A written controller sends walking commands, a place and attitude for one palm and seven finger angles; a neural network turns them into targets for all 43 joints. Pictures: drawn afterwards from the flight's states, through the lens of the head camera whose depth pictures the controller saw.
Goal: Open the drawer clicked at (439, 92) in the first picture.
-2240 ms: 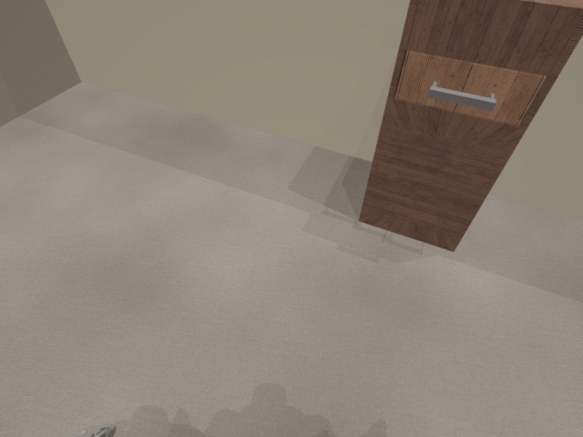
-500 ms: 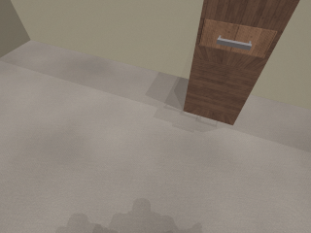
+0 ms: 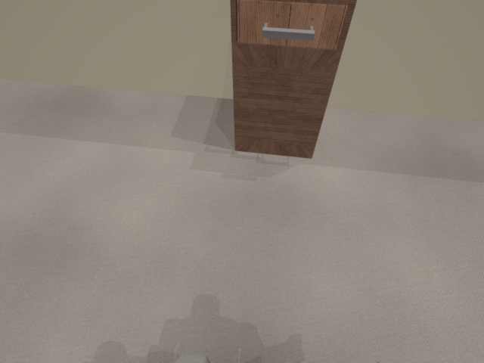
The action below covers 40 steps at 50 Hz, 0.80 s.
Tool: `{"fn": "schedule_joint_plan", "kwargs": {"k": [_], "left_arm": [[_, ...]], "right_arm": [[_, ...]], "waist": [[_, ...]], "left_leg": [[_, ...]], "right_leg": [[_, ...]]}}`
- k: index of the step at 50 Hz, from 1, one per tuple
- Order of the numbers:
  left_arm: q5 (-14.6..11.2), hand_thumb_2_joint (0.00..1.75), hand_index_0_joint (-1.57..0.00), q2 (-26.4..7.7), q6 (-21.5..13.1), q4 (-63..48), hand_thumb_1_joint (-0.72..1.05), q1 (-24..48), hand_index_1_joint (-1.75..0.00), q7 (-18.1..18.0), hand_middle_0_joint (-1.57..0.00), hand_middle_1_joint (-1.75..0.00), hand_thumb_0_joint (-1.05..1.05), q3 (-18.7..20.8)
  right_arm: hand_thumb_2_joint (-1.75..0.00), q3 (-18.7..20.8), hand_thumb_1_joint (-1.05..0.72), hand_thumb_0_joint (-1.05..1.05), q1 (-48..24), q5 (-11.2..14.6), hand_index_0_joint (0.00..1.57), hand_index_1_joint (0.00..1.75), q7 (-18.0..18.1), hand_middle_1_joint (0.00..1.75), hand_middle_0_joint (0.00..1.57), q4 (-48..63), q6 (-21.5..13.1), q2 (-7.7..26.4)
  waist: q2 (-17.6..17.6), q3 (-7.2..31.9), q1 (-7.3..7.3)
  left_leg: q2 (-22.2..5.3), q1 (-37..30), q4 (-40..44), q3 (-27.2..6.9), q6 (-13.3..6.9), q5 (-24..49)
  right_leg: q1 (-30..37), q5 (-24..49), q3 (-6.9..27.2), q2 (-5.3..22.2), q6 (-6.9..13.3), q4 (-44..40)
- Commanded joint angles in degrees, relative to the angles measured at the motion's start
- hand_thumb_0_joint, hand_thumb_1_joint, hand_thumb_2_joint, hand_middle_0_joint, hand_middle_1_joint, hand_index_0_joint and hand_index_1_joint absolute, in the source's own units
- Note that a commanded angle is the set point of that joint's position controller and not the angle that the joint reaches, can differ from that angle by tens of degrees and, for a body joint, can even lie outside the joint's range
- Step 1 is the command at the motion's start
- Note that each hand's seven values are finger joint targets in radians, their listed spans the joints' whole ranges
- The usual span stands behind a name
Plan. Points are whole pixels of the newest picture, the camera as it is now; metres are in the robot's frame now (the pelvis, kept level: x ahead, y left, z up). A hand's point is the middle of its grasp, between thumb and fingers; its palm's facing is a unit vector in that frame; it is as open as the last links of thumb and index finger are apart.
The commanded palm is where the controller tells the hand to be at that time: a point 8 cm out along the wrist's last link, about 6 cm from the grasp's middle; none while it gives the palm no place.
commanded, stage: walk to a spot facing it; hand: left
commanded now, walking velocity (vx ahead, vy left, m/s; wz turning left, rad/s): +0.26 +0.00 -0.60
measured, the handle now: (288, 30) +1.19 -0.05 -0.05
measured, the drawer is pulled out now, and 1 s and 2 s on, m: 0.00 0.00 0.00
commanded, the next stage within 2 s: turn to face it in 1.26 s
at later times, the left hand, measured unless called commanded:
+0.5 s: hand (171, 314) +0.22 +0.17 -0.17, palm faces -0.35 -0.92 -0.16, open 7.3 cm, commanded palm none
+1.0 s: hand (229, 250) +0.37 +0.07 -0.18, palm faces -0.45 -0.87 -0.19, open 7.3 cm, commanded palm none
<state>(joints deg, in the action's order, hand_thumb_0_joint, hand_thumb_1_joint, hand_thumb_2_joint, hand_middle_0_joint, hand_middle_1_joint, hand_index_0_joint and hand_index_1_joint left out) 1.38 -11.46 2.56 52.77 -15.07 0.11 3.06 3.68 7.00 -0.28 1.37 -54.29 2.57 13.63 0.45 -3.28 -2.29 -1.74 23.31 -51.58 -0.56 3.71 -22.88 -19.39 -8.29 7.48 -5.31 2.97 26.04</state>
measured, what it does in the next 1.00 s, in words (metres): walks ahead, turning right: left foot, then right foot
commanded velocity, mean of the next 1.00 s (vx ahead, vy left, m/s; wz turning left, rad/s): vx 0.32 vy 0.00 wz -0.48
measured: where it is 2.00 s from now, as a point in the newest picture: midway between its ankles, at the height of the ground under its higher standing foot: (309, 298)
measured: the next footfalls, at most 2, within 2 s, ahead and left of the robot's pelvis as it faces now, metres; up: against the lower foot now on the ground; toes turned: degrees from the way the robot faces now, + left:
left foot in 0.12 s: +0.01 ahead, +0.15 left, +0.00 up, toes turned -4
right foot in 0.62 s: +0.17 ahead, -0.18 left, +0.00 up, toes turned -31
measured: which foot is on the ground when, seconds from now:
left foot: up 0.00-0.10, down 0.12-0.62, up 0.64-1.00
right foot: down 0.00-0.12, up 0.14-0.60, down 0.62-1.00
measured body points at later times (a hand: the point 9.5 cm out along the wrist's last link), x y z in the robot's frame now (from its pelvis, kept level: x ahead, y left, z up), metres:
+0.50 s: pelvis +0.06 +0.02 +0.00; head +0.10 +0.03 +0.45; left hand +0.24 +0.22 -0.15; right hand -0.08 -0.19 -0.13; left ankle -0.03 +0.15 -0.74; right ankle +0.09 -0.16 -0.68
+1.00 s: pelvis +0.24 -0.08 -0.01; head +0.26 -0.07 +0.44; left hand +0.40 +0.12 -0.17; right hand +0.21 -0.34 -0.13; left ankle +0.37 -0.02 -0.73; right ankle +0.13 -0.16 -0.74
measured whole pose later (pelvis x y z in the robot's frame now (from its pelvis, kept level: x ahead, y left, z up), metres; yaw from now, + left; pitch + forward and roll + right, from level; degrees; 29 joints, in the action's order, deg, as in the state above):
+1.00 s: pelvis +0.24 -0.08 -0.01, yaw -31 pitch +0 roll -3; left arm 1.6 -12.9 -1.3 57.4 -15.8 0.8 3.7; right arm 2.9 10.2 -1.3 -1.3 -53.1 -2.5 10.2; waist 0.2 -0.4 -0.8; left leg -7.0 25.8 -38.2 6.0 3.1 -13.4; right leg -8.9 -19.4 -1.2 -2.4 0.8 27.9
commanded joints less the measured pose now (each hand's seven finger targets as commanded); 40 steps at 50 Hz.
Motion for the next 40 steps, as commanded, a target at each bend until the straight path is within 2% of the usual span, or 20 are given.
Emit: {"fn": "schedule_joint_plan", "kwargs": {"k": [1, 3, 4, 5, 6, 7, 8, 10, 12, 19, 23, 25, 27, 29, 30, 31, 32, 35, 38, 40], "left_arm": [[0.25, 0.9, -0.2, -13.05, -0.93, -3.93, 0.9, -0.97, -0.3, -0.72, -0.2, -0.3, 0.0, 3.77], [0.28, 0.9, -0.2, -13.12, -0.71, -4.49, 0.9, 1.59, -0.3, -0.48, -0.2, -0.3, 0.0, 3.62], [0.04, 0.9, -0.2, -13.26, -0.49, -5.27, 0.9, 4.25, -0.3, -0.18, -0.2, -0.3, 0.0, 3.57], [-0.16, 0.9, -0.2, -10.99, -0.44, -6.49, 0.9, 5.76, -0.3, 0.26, -0.2, -0.3, 0.0, 3.15], [-0.69, 0.9, -0.2, -7.0, -0.33, -8.17, 0.9, 6.17, -0.3, 1.16, -0.2, -0.3, 0.0, 2.54], [-0.01, 0.9, -0.2, -8.89, -0.97, -9.84, 0.9, 9.61, -0.3, 1.53, -0.2, -0.3, 0.0, 3.47], [0.62, 0.9, -0.2, -10.18, -1.05, -9.17, 0.9, 10.24, -0.3, 1.97, -0.2, -0.3, 0.0, 3.99], [0.99, 0.9, -0.2, -8.75, -0.78, -6.26, 0.9, 5.02, -0.3, 3.26, -0.2, -0.3, 0.0, 4.11], [0.88, 0.9, -0.2, -6.85, -0.65, -5.52, 0.9, 3.77, -0.3, 3.58, -0.2, -0.3, 0.0, 3.35], [0.61, 0.9, -0.2, -4.41, -0.81, -7.36, 0.9, 12.48, -0.3, 3.93, -0.2, -0.3, 0.0, 1.84], [0.37, 0.9, -0.2, -3.33, -1.22, -8.37, 0.9, 19.42, -0.3, 4.18, -0.2, -0.3, 0.0, 0.85], [0.29, 0.9, -0.2, -2.66, -1.59, -8.27, 0.9, 20.21, -0.3, 4.23, -0.2, -0.3, 0.0, 0.72], [0.29, 0.9, -0.2, -3.29, -2.25, -7.37, 0.9, 17.32, -0.3, 4.02, -0.2, -0.3, 0.0, 0.91], [0.43, 0.9, -0.2, -6.18, -3.48, -3.74, 0.9, 5.66, -0.3, 3.35, -0.2, -0.3, 0.0, 1.89], [0.66, 0.9, -0.2, -11.29, -4.41, -0.53, 0.9, -4.55, -0.3, 2.66, -0.2, -0.3, 0.0, 3.31], [0.0, 0.9, -0.2, -18.4, -4.82, 1.29, 0.9, -12.83, -0.3, 1.49, -0.2, -0.3, 0.0, 4.92], [-1.38, 0.9, -0.2, -20.96, -4.1, 2.14, 0.9, -14.2, -0.3, 0.84, -0.2, -0.3, 0.0, 5.39], [-0.93, 0.9, -0.2, -12.39, -4.46, -0.97, 0.9, -0.56, -0.3, -0.06, -0.2, -0.3, 0.0, 3.0], [0.22, 0.9, -0.2, -9.52, -5.39, -1.04, 0.9, 5.06, -0.3, -0.37, -0.2, -0.3, 0.0, 2.19], [0.14, 0.9, -0.2, -9.03, -5.49, -0.69, 0.9, 4.98, -0.3, -0.06, -0.2, -0.3, 0.0, 1.99]], "right_arm": [[-0.9, 0.48, -0.9, 0.0, 1.3, 0.01, 0.2, 0.3, 0.51, 0.3, 0.2, 5.52, -2.1, 4.66], [-0.9, 0.42, -0.9, 0.0, 4.93, 0.18, 0.2, 0.3, 0.44, 0.3, 0.2, 4.97, -2.76, 4.81], [-0.9, 0.5, -0.9, 0.0, 9.66, 0.09, 0.2, 0.3, 0.52, 0.3, 0.2, 3.73, -3.17, 5.25], [-0.9, 1.17, -0.9, 0.0, 14.0, -0.2, 0.2, 0.3, 1.0, 0.3, 0.2, 2.84, -3.7, 8.0], [-0.9, 2.27, -0.9, 0.0, 14.72, -1.24, 0.2, 0.3, 1.29, 0.3, 0.2, 3.12, -3.74, 14.39], [-0.9, 2.29, -0.9, 0.0, 11.65, -0.94, 0.2, 0.3, 1.28, 0.3, 0.2, 4.61, -3.77, 15.95], [-0.9, 1.38, -0.9, 0.0, 8.35, -1.02, 0.2, 0.3, 0.71, 0.3, 0.2, 5.34, -4.01, 12.98], [-0.9, 0.17, -0.9, 0.0, 4.65, -1.14, 0.2, 0.3, 0.65, 0.3, 0.2, 5.81, -4.87, 9.01], [-0.9, -0.35, -0.9, 0.0, 7.84, -1.02, 0.2, 0.3, 0.78, 0.3, 0.2, 5.07, -5.73, 7.5], [-0.9, -0.47, -0.9, 0.0, 19.95, -0.92, 0.2, 0.3, 0.95, 0.3, 0.2, -0.04, -6.97, 6.2], [-0.9, -0.11, -0.9, 0.0, 23.6, -1.56, 0.2, 0.3, 0.67, 0.3, 0.2, -2.6, -6.78, 6.36], [-0.9, 0.07, -0.9, 0.0, 23.19, -1.75, 0.2, 0.3, 0.55, 0.3, 0.2, -3.28, -6.68, 6.69], [-0.9, 0.43, -0.9, 0.0, 22.5, -1.63, 0.2, 0.3, 0.41, 0.3, 0.2, -3.65, -6.69, 7.66], [-0.9, 0.62, -0.9, 0.0, 21.47, -0.99, 0.2, 0.3, 0.12, 0.3, 0.2, -3.39, -6.59, 8.73], [-0.9, 0.22, -0.9, 0.0, 21.15, -0.11, 0.2, 0.3, -0.65, 0.3, 0.2, -2.63, -6.51, 7.51], [-0.9, -0.71, -0.9, 0.0, 21.46, 0.68, 0.2, 0.3, -0.77, 0.3, 0.2, -0.14, -6.8, 3.0], [-0.9, -0.6, -0.9, 0.0, 14.19, 0.5, 0.2, 0.3, -0.21, 0.3, 0.2, 2.46, -7.0, 3.63], [-0.9, -0.05, -0.9, 0.0, 10.06, -0.87, 0.2, 0.3, -0.53, 0.3, 0.2, 1.73, -6.1, 3.68], [-0.9, -0.04, -0.9, 0.0, 16.8, -1.44, 0.2, 0.3, -1.0, 0.3, 0.2, -0.81, -4.02, 0.72], [-0.9, -0.02, -0.9, 0.0, 16.06, -1.53, 0.2, 0.3, -1.49, 0.3, 0.2, -0.49, -3.67, 0.15]], "waist": [[8.72, 9.82, -0.01], [9.42, 9.45, 1.6], [8.69, 9.41, 4.13], [1.45, 9.45, 6.54], [-17.45, 5.25, 7.27], [-15.27, -0.49, 6.75], [-11.47, -2.38, 4.6], [-6.89, -3.95, 1.03], [-8.07, -2.34, 1.32], [-7.65, -4.55, 4.95], [-8.87, -5.81, 7.53], [-9.26, -5.74, 7.16], [-9.86, -2.7, 5.35], [-7.68, 5.33, -0.4], [-1.71, 12.34, -5.01], [10.6, 21.69, -6.8], [9.91, 21.35, -7.71], [1.73, 5.02, -0.91], [3.41, 3.7, 5.06], [5.69, 2.83, 5.1]], "left_leg": [[0.89, -0.8, 9.35, -0.45, -1.14, -2.45], [1.81, -9.38, 19.41, 0.27, -2.13, -1.61], [2.18, -18.57, 26.74, 1.47, -2.83, 1.95], [-3.11, -30.3, 34.0, -3.38, -4.79, -2.0], [-19.48, -33.18, 43.21, -22.92, -9.16, -18.44], [-28.71, -20.69, 46.63, -29.22, -12.82, -21.97], [-25.92, -12.88, 46.4, -27.55, -12.65, -21.63], [-17.06, -10.66, 44.32, -11.98, -9.11, -12.12], [-13.67, -14.58, 42.18, -4.92, -8.3, -2.35], [-17.21, -25.91, 39.37, 1.36, -10.76, 20.09], [-18.04, -26.44, 38.0, 5.81, -10.54, 25.35], [-18.36, -25.53, 36.44, 9.18, -9.73, 28.98], [-18.25, -26.98, 30.66, 12.34, -8.85, 43.02], [-16.25, -22.49, 13.23, 16.07, -5.93, 54.96], [-15.18, -6.8, -1.36, 16.57, -3.19, 41.9], [-5.45, 11.99, -21.35, 14.66, 0.24, -8.51], [-5.13, 17.64, -29.51, 6.47, -1.07, -11.91], [-10.52, 15.24, -25.92, 1.45, -1.12, 1.48], [-9.64, 5.9, -14.78, 3.6, -0.11, 3.38], [-8.43, 4.2, -9.19, 5.01, 0.18, 7.45]], "right_leg": [[11.19, 1.08, 21.21, 14.03, 7.05, -8.29], [4.26, -10.33, 21.8, 12.14, 5.46, -8.75], [-2.88, -18.88, 19.48, 9.91, 3.28, -7.85], [-14.87, -25.75, 14.26, 4.96, 0.04, -1.49], [-28.55, -26.68, 2.37, -2.94, -3.19, 15.99], [-27.95, -21.83, -1.85, 3.06, -4.37, 27.5], [-24.51, -17.41, -0.8, 4.95, -4.64, 32.68], [-22.49, -9.39, -4.71, 5.01, -5.35, 41.13], [-23.43, -5.16, -5.8, 5.58, -5.78, 44.38], [-29.7, -3.49, -8.97, 10.22, -6.52, 36.49], [-23.82, -6.11, -13.07, 10.15, -4.99, 23.78], [-19.03, -6.24, -14.41, 9.29, -3.57, 18.24], [-11.91, -9.02, -16.82, 6.45, -1.43, 13.25], [7.95, -6.37, -18.79, 2.76, 0.86, 5.52], [29.87, -2.51, -11.94, 8.51, 3.77, 4.14], [45.22, 1.39, 17.36, 27.72, 10.99, 0.68], [41.86, 7.24, 25.32, 31.77, 13.96, -4.83], [16.14, -1.13, 11.74, 25.01, 9.94, -9.57], [2.73, -0.39, 1.33, 19.55, 7.58, -11.43], [-1.39, -6.66, 0.0, 16.73, 7.08, -13.08]]}}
